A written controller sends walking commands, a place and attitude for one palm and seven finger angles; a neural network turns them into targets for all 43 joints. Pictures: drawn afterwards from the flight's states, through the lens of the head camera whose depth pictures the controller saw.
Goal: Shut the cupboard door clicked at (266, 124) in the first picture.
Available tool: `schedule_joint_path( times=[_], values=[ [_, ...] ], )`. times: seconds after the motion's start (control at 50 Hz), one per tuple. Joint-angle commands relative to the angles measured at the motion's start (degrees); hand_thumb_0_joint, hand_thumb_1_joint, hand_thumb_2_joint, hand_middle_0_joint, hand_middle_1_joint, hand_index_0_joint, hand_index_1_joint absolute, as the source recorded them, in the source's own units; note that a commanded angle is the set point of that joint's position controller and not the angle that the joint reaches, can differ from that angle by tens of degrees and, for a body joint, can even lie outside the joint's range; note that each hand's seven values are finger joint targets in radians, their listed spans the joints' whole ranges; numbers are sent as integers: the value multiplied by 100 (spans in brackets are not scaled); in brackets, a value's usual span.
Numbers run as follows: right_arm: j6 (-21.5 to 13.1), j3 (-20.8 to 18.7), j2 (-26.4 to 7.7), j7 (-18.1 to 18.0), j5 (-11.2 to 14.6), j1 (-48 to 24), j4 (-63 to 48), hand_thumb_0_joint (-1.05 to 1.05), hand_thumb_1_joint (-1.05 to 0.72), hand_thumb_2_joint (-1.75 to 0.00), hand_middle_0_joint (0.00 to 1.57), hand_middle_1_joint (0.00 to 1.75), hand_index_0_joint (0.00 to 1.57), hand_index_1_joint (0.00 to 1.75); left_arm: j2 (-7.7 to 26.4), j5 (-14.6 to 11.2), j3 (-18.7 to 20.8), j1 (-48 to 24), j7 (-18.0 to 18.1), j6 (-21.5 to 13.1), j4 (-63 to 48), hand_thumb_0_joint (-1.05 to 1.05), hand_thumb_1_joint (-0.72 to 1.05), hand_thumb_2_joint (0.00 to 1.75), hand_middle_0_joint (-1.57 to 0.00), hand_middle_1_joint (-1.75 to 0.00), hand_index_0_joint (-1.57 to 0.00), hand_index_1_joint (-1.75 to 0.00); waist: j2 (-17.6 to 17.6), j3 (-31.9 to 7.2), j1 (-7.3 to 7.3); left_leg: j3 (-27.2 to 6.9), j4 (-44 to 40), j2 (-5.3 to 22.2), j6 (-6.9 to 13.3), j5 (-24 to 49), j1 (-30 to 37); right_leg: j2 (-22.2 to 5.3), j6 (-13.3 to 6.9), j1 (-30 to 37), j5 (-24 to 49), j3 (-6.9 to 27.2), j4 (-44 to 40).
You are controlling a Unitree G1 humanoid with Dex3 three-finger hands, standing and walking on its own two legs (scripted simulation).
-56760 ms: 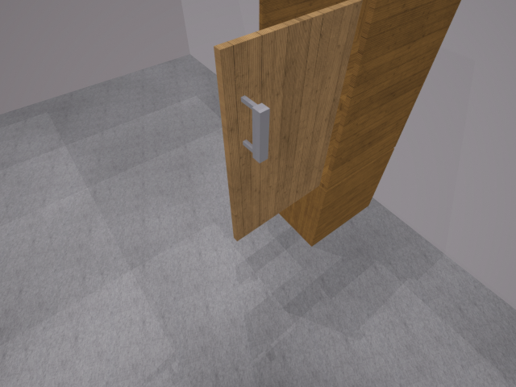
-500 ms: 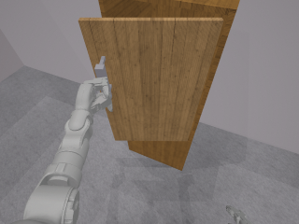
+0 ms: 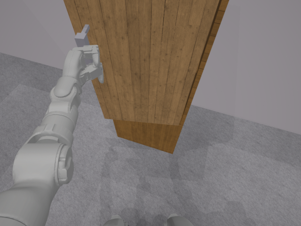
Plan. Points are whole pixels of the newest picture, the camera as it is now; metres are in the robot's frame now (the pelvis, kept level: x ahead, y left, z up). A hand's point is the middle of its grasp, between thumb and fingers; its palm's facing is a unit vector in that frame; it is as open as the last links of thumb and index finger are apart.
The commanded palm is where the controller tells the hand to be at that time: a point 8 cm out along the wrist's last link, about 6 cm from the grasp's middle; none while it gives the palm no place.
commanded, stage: push the door shut along its arc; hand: left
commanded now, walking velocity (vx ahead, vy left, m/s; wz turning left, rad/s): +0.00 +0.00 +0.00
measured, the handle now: (89, 51) +0.58 +0.13 +0.12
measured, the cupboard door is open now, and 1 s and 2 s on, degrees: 13 0 0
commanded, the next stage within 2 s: pull the fist back off the door in 1.18 s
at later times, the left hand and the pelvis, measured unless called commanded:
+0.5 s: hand (111, 54) +0.55 +0.07 +0.13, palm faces -0.30 -0.95 +0.00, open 3.1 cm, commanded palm +0.56 +0.11 +0.12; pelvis +0.00 +0.01 -0.01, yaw +0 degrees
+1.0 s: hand (124, 43) +0.59 +0.03 +0.13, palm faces -0.39 -0.92 -0.01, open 2.9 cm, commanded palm +0.61 +0.06 +0.12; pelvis +0.01 +0.00 -0.03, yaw -1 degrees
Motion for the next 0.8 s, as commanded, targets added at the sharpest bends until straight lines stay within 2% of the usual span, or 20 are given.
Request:
schedule_joint_path(
  times=[0.0, 0.04, 0.08, 0.14, 0.16, 0.22, 0.26, 0.34, 0.4, 0.42, 0.44, 0.48, 0.54, 0.56, 0.6, 0.64, 0.66, 0.72, 0.74, 0.78],
  values=[
    [-165, -296, -921, -44, -5, 615, -383, 0, -90, -90, 20, 30, 20, 30, 898, -37, 102, -3348, -174, -319, -1030, 0, 90, 90, -130, -150, -130, -150, 20, -2261, -290, -370, -359, -152, 119, 950, 1821, 196, -17, 30, 1369, 54, -664],
    [-163, -311, -966, -56, -12, 693, -382, 0, -90, -90, 20, 30, 20, 30, 1167, -6, 281, -3495, -190, -333, -1051, 0, 90, 90, -130, -150, -130, -150, 103, -2462, -291, -386, -312, -149, 125, 1051, 1841, 195, -20, 35, 1447, 77, -617],
    [-167, -310, -942, -37, -34, 748, -348, 0, -90, -90, 20, 30, 20, 30, 940, 38, 55, -3765, -231, -326, -1058, 0, 90, 90, -130, -150, -130, -150, 328, -2477, -388, -433, -261, -130, 104, 1092, 1982, 199, -29, -217, 1363, 35, -583],
    [-165, -319, -1010, -44, -47, 847, -316, 0, -90, -90, 20, 30, 20, 30, 1194, 35, 243, -3889, -284, -287, -897, 0, 90, 90, -130, -150, -130, -150, 212, -2592, -450, -450, -191, -120, 125, 1119, 1917, 212, -28, -238, 1378, 45, -556],
    [-157, -314, -985, -38, -49, 850, -309, 0, -90, -90, 20, 30, 20, 30, 1038, 51, 94, -3902, -311, -242, -763, 0, 90, 90, -130, -150, -130, -150, 169, -2482, -498, -459, -170, -123, 132, 1046, 1851, 222, -25, -329, 1308, 37, -571],
    [-157, -306, -1015, -49, -76, 961, -286, 0, -90, -90, 20, 30, 20, 30, 1223, 54, 219, -4110, -353, -201, -700, 0, 90, 90, -130, -150, -130, -150, 273, -2566, -536, -468, -95, -132, 146, 1194, 1843, 229, -43, -351, 1402, 20, -505],
    [-153, -310, -1019, -35, -86, 964, -263, 0, -90, -90, 20, 30, 20, 30, 1190, 104, 148, -4278, -388, -179, -675, 0, 90, 90, -130, -150, -130, -150, 395, -2618, -586, -513, -35, -110, 125, 1213, 1917, 226, -38, -554, 1345, 14, -477],
    [-154, -316, -1055, -33, -115, 1066, -262, 0, -90, -90, 20, 30, 20, 30, 1304, 104, 224, -4509, -476, -157, -696, 0, 90, 90, -130, -150, -130, -150, 437, -2927, -605, -545, 70, -120, 130, 1470, 1981, 238, -40, -561, 1539, 17, -377],
    [-120, -298, -1045, -31, -126, 1097, -255, 0, -90, -90, 20, 30, 20, 30, 1273, 143, 183, -4509, -518, -16, -383, 0, 90, 90, -130, -150, -130, -150, 248, -2718, -683, -512, 134, -138, 162, 1419, 1718, 254, -31, -570, 1579, 10, -379],
    [-114, -287, -1055, -47, -149, 1160, -253, 0, -90, -90, 20, 30, 20, 30, 1348, 117, 264, -4625, -510, 0, -412, 0, 90, 90, -130, -150, -130, -150, 256, -2719, -706, -520, 144, -152, 179, 1512, 1697, 251, -39, -533, 1646, -10, -349],
    [-101, -296, -1097, -59, -134, 1166, -253, 0, -90, -90, 20, 30, 20, 30, 1630, 174, 449, -4672, -504, 16, -316, 0, 90, 90, -130, -150, -130, -150, 258, -2782, -708, -506, 194, -128, 174, 1503, 1650, 241, -21, -595, 1672, 37, -329],
    [-94, -304, -1049, -43, -162, 1189, -239, 0, -90, -90, 20, 30, 20, 30, 1366, 257, 192, -4999, -490, 6, -483, 0, 90, 90, -130, -150, -130, -150, 545, -2877, -794, -527, 270, -133, 165, 1597, 1768, 242, -22, -795, 1674, 24, -282],
    [-83, -310, -1077, -34, -194, 1262, -201, 0, -90, -90, 20, 30, 20, 30, 1229, 284, 91, -5128, -506, 41, -309, 0, 90, 90, -130, -150, -130, -150, 509, -2940, -877, -611, 349, -110, 158, 1717, 1890, 261, -34, -1031, 1606, -34, -205],
    [-65, -310, -1073, -36, -202, 1260, -163, 0, -90, -90, 20, 30, 20, 30, 1187, 289, 59, -5161, -519, 108, -160, 0, 90, 90, -130, -150, -130, -150, 514, -2817, -928, -598, 382, -110, 166, 1620, 1808, 268, -41, -1113, 1529, -46, -225],
    [-49, -300, -1110, -51, -220, 1336, -155, 0, -90, -90, 20, 30, 20, 30, 1436, 315, 214, -5298, -530, 190, -15, 0, 90, 90, -130, -150, -130, -150, 338, -2803, -970, -580, 416, -131, 193, 1508, 1548, 267, -33, -1002, 1520, -26, -217],
    [-57, -292, -1124, -72, -244, 1395, -161, 0, -90, -90, 20, 30, 20, 30, 1606, 356, 298, -5612, -529, 154, -219, 0, 90, 90, -130, -150, -130, -150, 622, -3082, -987, -590, 496, -123, 198, 1735, 1666, 255, -36, -1086, 1637, -9, -120],
    [-39, -281, -1101, -59, -271, 1391, -147, 0, -90, -90, 20, 30, 20, 30, 1571, 391, 291, -5536, -515, 206, -64, 0, 90, 90, -130, -150, -130, -150, 623, -3052, -983, -593, 533, -135, 200, 1757, 1622, 270, -47, -1095, 1647, -39, -110],
    [-40, -276, -1108, -55, -310, 1522, -170, 0, -90, -90, 20, 30, 20, 30, 1869, 448, 477, -5725, -517, 175, -205, 0, 90, 90, -130, -150, -130, -150, 732, -3402, -965, -583, 624, -149, 219, 2018, 1603, 285, -61, -921, 1888, -39, 14],
    [-30, -290, -1115, -52, -296, 1521, -191, 0, -90, -90, 20, 30, 20, 30, 1936, 490, 501, -5679, -547, 180, -165, 0, 90, 90, -130, -150, -130, -150, 635, -3498, -958, -557, 674, -144, 218, 2041, 1572, 285, -40, -898, 1965, -12, 26],
    [22, -275, -1114, -55, -302, 1567, -205, 0, -90, -90, 20, 30, 20, 30, 2063, 563, 545, -5647, -573, 281, 27, 0, 90, 90, -130, -150, -130, -150, 544, -3341, -989, -488, 706, -152, 234, 1900, 1263, 288, -19, -805, 2017, 9, 11]
  ],
)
